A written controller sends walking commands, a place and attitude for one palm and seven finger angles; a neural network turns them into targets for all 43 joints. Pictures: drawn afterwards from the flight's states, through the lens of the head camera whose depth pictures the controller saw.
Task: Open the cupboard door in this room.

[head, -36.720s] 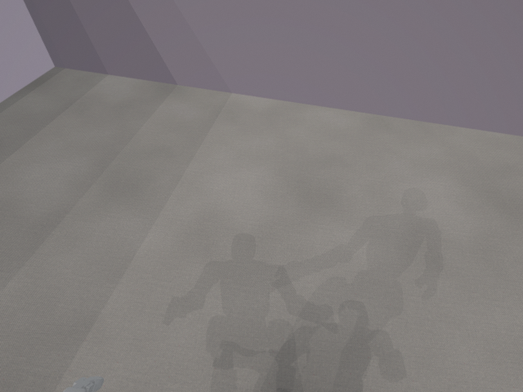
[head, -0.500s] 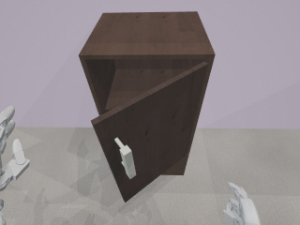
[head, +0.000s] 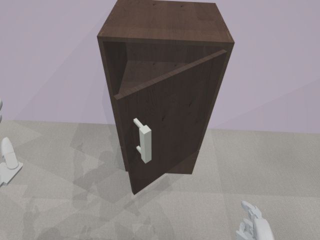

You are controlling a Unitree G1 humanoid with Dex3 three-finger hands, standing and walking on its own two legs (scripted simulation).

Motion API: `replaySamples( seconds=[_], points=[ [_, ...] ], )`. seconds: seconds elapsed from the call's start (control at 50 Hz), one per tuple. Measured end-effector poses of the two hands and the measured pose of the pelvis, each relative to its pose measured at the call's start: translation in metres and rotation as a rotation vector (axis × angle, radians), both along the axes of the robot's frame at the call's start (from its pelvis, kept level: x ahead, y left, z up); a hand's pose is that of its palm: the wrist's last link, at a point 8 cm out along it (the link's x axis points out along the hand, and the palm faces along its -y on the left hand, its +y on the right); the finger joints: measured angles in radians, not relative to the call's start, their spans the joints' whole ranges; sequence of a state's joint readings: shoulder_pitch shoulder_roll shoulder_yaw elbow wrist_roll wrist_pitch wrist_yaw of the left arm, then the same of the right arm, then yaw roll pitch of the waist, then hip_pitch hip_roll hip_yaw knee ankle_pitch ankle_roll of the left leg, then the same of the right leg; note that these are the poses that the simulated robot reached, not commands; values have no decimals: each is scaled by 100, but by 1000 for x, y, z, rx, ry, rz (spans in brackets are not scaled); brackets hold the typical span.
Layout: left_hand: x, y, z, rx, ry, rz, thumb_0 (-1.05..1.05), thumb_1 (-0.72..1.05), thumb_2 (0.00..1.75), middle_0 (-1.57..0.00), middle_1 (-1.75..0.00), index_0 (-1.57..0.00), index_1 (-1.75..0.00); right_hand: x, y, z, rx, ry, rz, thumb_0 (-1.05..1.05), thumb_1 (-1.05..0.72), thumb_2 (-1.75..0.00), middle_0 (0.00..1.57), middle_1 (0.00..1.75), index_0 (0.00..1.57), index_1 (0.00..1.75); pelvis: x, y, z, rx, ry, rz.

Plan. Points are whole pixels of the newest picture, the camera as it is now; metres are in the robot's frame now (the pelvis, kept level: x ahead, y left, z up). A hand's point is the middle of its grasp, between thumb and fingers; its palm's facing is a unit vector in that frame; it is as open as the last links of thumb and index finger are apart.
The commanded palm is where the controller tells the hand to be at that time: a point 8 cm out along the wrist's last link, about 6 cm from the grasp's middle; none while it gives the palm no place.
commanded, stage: step back with the hand held close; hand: left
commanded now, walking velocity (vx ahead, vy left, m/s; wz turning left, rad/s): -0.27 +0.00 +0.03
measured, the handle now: (141, 141) +0.39 +0.09 -0.01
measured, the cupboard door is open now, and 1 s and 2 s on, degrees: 39 39 39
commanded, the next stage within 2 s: stop stepping back and stand still in 0.50 s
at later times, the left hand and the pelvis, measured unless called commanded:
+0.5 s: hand out of the picture +0.06 +0.26 +0.19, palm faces +0.59 -0.66 -0.47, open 7.4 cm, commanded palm -0.01 +0.29 +0.19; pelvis -0.10 -0.03 -0.02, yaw +9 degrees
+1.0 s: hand out of the picture -0.02 +0.21 +0.18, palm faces +0.39 -0.79 -0.48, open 7.4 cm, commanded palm -0.07 +0.25 +0.19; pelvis -0.21 -0.05 +0.02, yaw -1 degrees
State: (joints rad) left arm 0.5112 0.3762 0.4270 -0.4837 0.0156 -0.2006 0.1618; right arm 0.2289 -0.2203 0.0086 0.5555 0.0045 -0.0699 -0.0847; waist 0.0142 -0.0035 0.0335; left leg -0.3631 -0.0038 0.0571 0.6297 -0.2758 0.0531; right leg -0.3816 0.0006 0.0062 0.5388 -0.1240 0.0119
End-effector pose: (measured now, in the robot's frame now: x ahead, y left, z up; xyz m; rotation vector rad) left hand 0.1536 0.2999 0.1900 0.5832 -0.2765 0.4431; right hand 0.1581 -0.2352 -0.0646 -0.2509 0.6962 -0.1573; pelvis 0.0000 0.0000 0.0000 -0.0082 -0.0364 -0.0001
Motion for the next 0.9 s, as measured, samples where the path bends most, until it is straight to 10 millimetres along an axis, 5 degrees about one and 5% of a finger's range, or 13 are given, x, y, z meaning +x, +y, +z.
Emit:
replaySamples(
  seconds=[0.22,0.38,0.48,0.58,0.7,0.8,0.9],
  points=[
    [-55,-3,10,84,-86,41,1,89,90,-22,-31,-21,-30,-26,-2,-17,10,4,63,1,-90,-90,20,30,20,30,-34,-11,-14,12,-23,77],
    [-90,-9,9,56,-76,12,1,88,90,-22,-31,-21,-30,-53,-5,-11,-16,8,76,1,-90,-90,20,30,20,30,-76,-13,-10,-15,-3,112],
    [-135,-8,19,96,-116,62,1,88,90,-22,-31,-21,-31,-69,-3,-17,21,-14,98,1,-90,-90,20,30,20,30,-96,-27,-16,-48,-2,165],
    [-179,-15,-1,46,-82,154,1,89,90,-21,-31,-21,-30,-79,0,-28,65,-38,163,1,-90,-90,20,30,20,29,-130,-40,-24,-3,23,107],
    [-185,-28,5,-92,-93,98,1,89,90,-21,-31,-21,-30,-117,5,5,34,22,173,1,-90,-90,20,30,20,30,-155,-39,10,50,29,52],
    [-176,-27,10,-36,-96,-36,1,89,90,-21,-31,-21,-30,-145,-6,23,14,-96,85,1,-90,-90,20,30,20,30,-180,-32,5,4,36,43],
    [-188,-32,11,-13,0,-71,1,89,90,-21,-31,-21,-30,-194,-21,33,25,-102,10,1,-90,-90,20,30,20,30,-201,-37,16,5,24,0]
  ],
)
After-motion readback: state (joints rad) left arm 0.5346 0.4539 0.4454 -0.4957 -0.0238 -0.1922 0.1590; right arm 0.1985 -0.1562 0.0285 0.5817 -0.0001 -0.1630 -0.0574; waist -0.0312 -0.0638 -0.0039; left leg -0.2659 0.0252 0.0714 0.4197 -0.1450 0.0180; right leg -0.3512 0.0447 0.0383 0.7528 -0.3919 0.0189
